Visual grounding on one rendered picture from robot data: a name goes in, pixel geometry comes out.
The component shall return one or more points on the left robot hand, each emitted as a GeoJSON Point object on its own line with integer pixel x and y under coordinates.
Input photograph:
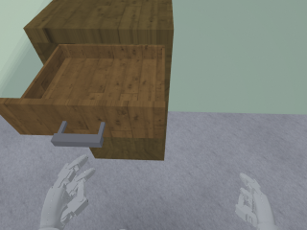
{"type": "Point", "coordinates": [54, 213]}

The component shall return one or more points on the handle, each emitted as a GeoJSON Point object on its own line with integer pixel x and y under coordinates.
{"type": "Point", "coordinates": [78, 140]}

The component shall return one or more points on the drawer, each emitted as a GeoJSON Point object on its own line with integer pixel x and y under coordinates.
{"type": "Point", "coordinates": [89, 84]}

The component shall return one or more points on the right robot hand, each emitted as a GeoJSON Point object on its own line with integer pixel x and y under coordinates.
{"type": "Point", "coordinates": [259, 209]}

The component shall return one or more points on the cabinet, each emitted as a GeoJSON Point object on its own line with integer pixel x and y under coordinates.
{"type": "Point", "coordinates": [110, 22]}

